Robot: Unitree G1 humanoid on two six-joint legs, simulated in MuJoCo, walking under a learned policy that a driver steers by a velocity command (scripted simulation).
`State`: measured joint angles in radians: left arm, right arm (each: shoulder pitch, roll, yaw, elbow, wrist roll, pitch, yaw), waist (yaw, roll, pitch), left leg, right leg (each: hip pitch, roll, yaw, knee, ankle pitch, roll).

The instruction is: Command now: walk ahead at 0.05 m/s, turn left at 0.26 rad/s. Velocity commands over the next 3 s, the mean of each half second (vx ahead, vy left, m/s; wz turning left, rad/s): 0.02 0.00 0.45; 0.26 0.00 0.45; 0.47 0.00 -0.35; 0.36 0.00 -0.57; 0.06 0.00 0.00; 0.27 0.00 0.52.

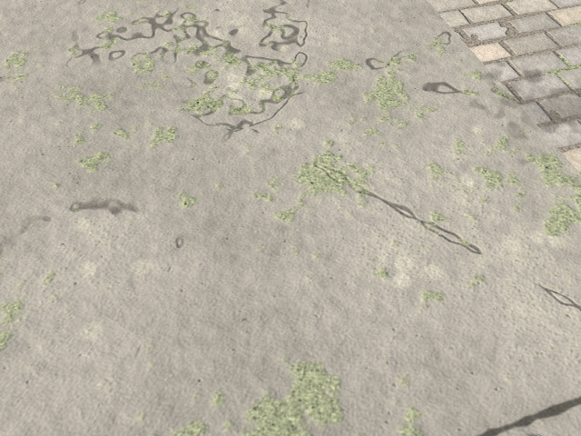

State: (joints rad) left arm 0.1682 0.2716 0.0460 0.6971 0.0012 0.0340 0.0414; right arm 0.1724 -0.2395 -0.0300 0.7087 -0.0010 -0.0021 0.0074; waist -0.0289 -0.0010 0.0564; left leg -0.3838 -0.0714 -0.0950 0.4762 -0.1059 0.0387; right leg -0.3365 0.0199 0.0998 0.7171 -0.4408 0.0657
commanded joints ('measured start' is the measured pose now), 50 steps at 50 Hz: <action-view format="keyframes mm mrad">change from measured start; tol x32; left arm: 1 81 91 34 -31 -2 -16 2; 50 191 173 54 2 -11 -146 -65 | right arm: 1 -55 -201 -64 -88 14 2 -15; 50 30 -202 -57 -149 27 -71 -14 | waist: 1 37 158 -159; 7 55 -253 -82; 22 21 -166 -122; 25 -36 277 -238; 50 73 -157 48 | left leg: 1 150 223 -347 -172 -66 166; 11 -277 31 -13 674 -369 -110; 22 112 34 184 9 -87 -39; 25 424 479 -464 -89 639 335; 32 251 243 -311 -258 -348 201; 45 51 177 -357 -139 -433 138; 50 -483 84 -33 607 -376 1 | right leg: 1 41 25 -23 -98 82 -21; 8 183 -402 314 -422 532 -335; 18 263 -305 -22 -326 719 -268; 23 101 -244 -150 -76 493 -127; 25 -328 -18 -90 453 -281 16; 27 -344 -60 -20 527 -155 1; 45 155 -9 -80 -264 248 -76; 50 348 -362 599 -544 -278 -349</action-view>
